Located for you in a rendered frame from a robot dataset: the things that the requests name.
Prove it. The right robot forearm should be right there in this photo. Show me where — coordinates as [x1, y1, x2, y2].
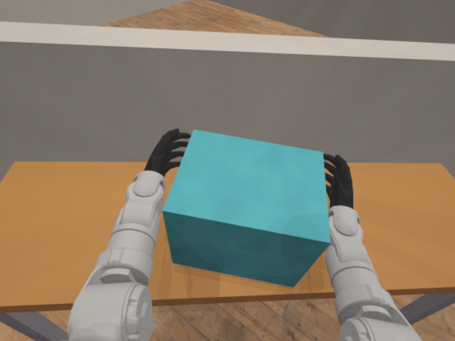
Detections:
[325, 205, 416, 332]

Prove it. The right robot upper arm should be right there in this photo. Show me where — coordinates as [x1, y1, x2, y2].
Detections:
[338, 316, 422, 341]

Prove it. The left robot forearm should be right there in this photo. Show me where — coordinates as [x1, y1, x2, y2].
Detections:
[68, 170, 166, 339]

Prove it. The robot right hand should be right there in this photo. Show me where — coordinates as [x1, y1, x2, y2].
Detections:
[323, 154, 353, 209]

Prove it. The table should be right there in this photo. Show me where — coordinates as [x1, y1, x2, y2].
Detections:
[0, 161, 455, 341]

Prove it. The left robot upper arm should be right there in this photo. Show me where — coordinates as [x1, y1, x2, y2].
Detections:
[61, 282, 154, 341]

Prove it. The carton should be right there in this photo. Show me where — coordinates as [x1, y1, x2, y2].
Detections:
[162, 129, 331, 287]

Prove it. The robot left hand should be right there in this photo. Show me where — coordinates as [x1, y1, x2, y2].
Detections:
[144, 129, 191, 177]

